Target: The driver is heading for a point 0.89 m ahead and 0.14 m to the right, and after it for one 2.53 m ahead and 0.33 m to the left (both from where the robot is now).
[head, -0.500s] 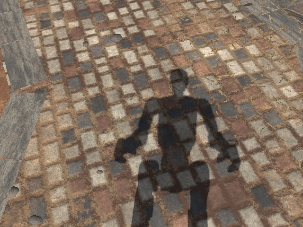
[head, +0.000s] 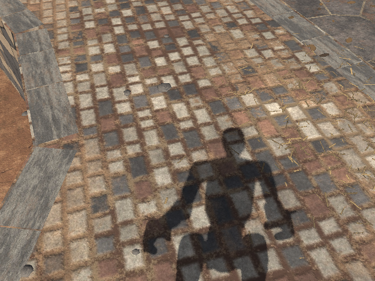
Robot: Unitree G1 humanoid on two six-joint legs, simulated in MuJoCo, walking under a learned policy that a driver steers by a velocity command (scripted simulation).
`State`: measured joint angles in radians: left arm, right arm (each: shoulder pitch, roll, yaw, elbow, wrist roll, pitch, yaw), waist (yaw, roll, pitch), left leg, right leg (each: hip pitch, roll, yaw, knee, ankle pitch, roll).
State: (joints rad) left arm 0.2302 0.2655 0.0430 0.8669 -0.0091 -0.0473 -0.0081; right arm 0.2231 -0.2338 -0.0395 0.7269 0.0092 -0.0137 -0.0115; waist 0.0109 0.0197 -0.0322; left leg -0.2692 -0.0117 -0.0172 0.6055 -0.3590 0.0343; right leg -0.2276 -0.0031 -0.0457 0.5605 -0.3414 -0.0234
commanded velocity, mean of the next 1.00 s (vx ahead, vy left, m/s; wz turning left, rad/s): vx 0.45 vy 0.00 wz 0.01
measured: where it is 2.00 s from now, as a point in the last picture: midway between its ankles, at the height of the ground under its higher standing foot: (195, 195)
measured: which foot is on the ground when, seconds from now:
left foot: up 0.00-0.34, down 0.36-0.92, up 0.94-1.00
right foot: down 0.00-0.36, up 0.38-0.90, down 0.92-1.00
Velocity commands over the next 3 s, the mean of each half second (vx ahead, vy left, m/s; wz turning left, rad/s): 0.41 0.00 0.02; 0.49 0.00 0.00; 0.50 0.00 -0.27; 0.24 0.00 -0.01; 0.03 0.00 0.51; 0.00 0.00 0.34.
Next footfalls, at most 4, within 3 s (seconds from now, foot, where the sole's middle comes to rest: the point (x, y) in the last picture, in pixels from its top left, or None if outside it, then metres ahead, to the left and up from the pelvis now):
0.36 left None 0.27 0.17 -0.77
0.92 right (220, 266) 0.60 -0.07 -0.77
1.44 left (163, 200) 0.88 0.16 -0.77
1.86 right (227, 180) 0.99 -0.12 -0.77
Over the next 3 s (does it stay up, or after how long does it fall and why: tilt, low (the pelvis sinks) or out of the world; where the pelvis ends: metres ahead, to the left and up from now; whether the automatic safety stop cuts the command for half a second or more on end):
stays up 0.93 0.04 0.01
